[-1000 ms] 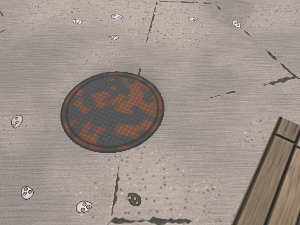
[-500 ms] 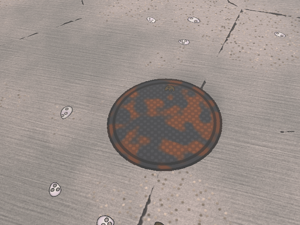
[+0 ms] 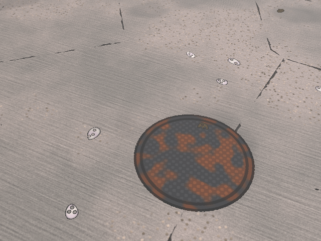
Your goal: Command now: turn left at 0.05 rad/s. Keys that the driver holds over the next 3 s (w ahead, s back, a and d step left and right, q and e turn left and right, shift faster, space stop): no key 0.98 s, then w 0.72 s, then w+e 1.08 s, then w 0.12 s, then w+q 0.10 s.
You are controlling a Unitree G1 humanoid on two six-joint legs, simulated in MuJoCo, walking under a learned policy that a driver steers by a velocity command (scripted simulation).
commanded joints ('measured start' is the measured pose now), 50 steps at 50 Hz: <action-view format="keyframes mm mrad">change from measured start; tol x2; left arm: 1 86 17 21 0 5 20 -14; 6 122 18 13 47 12 20 -6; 14 252 -4 -4 161 22 -1 20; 21 300 -37 -15 236 16 -5 31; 33 291 -51 -28 314 7 -16 31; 50 252 -48 -42 363 -2 -22 24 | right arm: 1 -89 -88 -24 -56 -10 -32 2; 3 -77 -52 -11 -40 -7 -37 8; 11 -18 -17 -7 81 21 -38 9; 27 30 13 -39 294 42 -10 -16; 50 60 -7 -68 467 39 -9 -36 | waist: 1 19 143 83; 6 -8 145 110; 15 -30 74 67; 36 -49 -1 78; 50 -50 -8 58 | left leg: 1 -304 90 -221 -407 131 115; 3 -297 74 -171 -372 111 86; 7 -266 70 -126 -359 146 63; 14 -189 55 -46 -279 245 44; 25 -138 60 -8 -273 290 17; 40 -76 75 12 -200 267 -12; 47 -71 82 11 -214 286 -14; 50 -73 76 21 -214 254 -12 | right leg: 1 196 28 -16 35 100 -28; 3 205 10 -13 20 83 -19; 6 160 3 -6 0 39 4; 15 194 -20 -4 4 204 36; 26 233 -33 12 -27 267 29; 35 230 -67 59 -87 190 13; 43 231 -86 83 -106 202 -6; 49 236 -83 78 -97 248 -9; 50 252 -76 82 -103 139 -9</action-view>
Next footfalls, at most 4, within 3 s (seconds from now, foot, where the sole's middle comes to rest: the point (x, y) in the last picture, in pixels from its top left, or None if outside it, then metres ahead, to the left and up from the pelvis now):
1.22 left None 0.03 0.12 -0.72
1.70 right None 0.48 -0.03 -0.78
2.20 left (128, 217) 0.67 0.18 -0.78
2.74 right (208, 195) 0.80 -0.18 -0.78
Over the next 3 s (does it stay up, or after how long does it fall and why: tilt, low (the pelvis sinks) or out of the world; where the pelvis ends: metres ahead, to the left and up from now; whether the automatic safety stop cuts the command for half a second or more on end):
stays up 0.82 -0.11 0.00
